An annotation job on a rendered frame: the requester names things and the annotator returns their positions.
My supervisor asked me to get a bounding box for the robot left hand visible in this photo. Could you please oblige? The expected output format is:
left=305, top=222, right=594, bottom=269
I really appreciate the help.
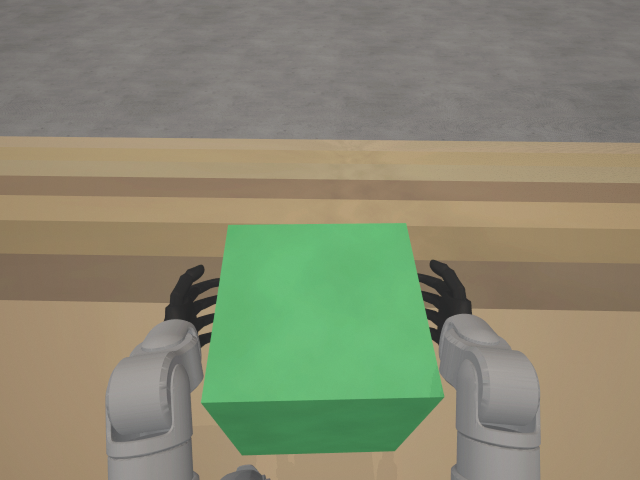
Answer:
left=164, top=265, right=220, bottom=348

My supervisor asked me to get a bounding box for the left robot shin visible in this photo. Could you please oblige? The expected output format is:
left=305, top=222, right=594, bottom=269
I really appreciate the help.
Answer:
left=236, top=464, right=259, bottom=473

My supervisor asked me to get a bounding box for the robot right hand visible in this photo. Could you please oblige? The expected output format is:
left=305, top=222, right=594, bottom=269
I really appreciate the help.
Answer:
left=417, top=260, right=472, bottom=345

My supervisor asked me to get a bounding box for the left robot forearm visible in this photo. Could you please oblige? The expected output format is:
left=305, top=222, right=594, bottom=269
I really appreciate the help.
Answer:
left=105, top=319, right=204, bottom=480

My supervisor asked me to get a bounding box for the right robot forearm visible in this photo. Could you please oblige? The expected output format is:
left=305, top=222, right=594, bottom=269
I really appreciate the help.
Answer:
left=439, top=314, right=541, bottom=480

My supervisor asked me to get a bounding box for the carton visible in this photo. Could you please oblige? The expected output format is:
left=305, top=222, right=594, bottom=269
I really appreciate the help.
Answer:
left=201, top=223, right=444, bottom=455

